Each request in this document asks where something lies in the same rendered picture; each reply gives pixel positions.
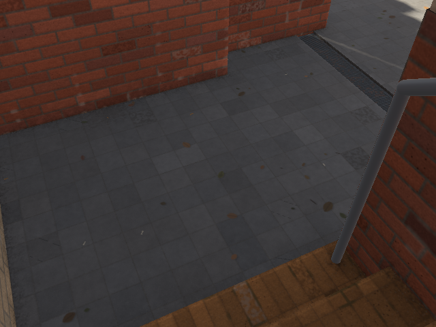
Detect stairs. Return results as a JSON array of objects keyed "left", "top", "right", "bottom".
[{"left": 140, "top": 240, "right": 436, "bottom": 327}]

